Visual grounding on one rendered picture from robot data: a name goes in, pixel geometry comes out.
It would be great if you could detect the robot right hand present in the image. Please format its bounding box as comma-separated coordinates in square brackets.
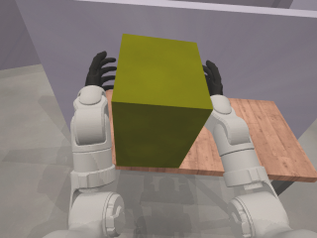
[202, 60, 223, 96]

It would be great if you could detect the left robot upper arm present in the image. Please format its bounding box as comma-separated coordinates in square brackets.
[43, 191, 126, 238]

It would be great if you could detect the carton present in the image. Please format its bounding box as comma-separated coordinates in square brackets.
[111, 34, 213, 169]

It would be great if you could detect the table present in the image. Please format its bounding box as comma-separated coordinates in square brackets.
[105, 89, 317, 196]

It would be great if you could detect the robot left hand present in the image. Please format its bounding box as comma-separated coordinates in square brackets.
[84, 51, 117, 91]

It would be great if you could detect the robot right forearm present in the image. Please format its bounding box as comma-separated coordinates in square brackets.
[204, 94, 289, 225]

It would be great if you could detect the right robot upper arm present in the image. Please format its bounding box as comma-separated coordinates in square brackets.
[227, 191, 317, 238]

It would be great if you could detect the robot left forearm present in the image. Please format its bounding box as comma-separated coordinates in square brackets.
[68, 85, 116, 227]

